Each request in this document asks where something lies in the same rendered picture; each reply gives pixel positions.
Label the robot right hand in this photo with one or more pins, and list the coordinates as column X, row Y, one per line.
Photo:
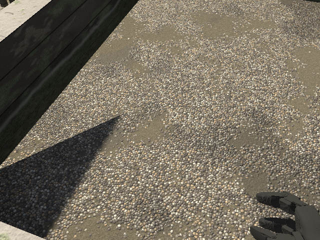
column 305, row 227

